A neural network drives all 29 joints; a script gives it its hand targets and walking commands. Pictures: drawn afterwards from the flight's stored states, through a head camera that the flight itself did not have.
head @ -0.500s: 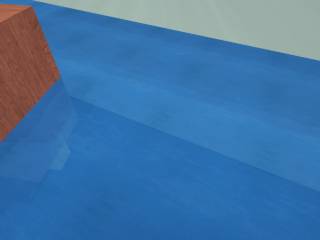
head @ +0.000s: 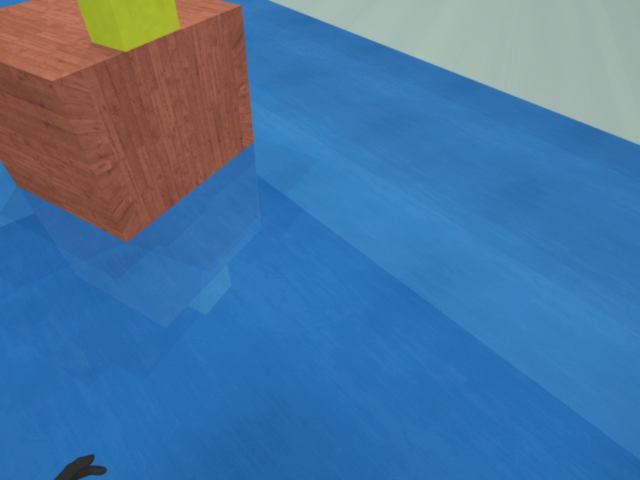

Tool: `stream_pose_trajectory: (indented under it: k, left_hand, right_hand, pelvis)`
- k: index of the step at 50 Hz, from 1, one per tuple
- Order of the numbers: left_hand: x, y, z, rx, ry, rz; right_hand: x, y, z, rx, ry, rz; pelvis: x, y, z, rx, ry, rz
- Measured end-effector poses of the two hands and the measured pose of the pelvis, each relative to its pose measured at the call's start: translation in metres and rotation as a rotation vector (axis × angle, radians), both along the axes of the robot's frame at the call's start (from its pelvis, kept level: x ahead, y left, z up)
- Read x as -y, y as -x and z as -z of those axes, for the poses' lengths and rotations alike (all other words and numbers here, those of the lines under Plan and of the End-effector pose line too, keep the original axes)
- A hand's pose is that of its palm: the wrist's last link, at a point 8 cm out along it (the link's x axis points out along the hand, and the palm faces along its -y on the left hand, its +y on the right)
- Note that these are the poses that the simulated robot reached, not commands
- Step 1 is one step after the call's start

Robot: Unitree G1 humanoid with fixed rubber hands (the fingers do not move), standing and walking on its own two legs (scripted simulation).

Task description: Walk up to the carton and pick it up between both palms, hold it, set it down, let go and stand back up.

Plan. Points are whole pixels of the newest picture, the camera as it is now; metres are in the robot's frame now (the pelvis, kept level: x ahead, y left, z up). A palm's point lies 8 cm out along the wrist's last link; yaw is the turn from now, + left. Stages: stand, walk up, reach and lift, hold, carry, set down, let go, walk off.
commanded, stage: walk up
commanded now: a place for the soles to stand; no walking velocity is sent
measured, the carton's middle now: out of the picture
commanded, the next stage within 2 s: none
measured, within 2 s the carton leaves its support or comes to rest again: neither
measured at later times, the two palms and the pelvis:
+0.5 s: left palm (159, 431) +0.23 +0.22 -0.09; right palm (500, 304) +0.50 -0.37 -0.16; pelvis +0.32 -0.11 -0.03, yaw +17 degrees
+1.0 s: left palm (311, 283) +0.48 +0.02 -0.08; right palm (495, 165) +0.93 -0.48 -0.12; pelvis +0.64 -0.27 -0.02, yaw +30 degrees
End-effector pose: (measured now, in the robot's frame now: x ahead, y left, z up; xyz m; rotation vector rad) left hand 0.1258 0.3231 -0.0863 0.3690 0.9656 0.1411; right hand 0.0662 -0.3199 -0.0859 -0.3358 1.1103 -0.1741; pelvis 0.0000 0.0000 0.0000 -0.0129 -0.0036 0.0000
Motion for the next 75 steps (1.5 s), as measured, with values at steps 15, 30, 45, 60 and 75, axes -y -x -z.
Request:
stream_pose_trajectory:
  k: [15, 30, 45, 60, 75]
  left_hand:
    - [0.064, -0.049, -0.021, -0.147, -0.143, -0.278]
    - [0.127, -0.194, 0.014, -0.185, -0.134, -0.440]
    - [0.243, -0.366, -0.001, -0.005, -0.187, -0.552]
    - [0.318, -0.430, -0.033, -0.326, -0.080, -0.705]
    - [0.274, -0.583, 0.020, -0.187, -0.033, -0.823]
  right_hand:
    - [0.048, -0.266, 0.039, 0.035, -0.075, -0.219]
    - [0.066, -0.487, 0.098, -0.077, -0.066, -0.357]
    - [0.148, -0.807, 0.068, 0.228, -0.054, -0.548]
    - [0.162, -0.945, 0.036, 0.026, -0.047, -0.592]
    - [0.053, -1.103, 0.065, 0.059, -0.075, -0.727]
  pelvis:
    - [0.083, -0.182, 0.005, -0.087, -0.071, -0.181]
    - [0.128, -0.373, 0.042, 0.029, -0.144, -0.341]
    - [0.258, -0.582, 0.055, 0.043, -0.102, -0.538]
    - [0.270, -0.734, -0.003, -0.090, -0.084, -0.550]
    - [0.206, -0.883, 0.033, -0.018, -0.109, -0.679]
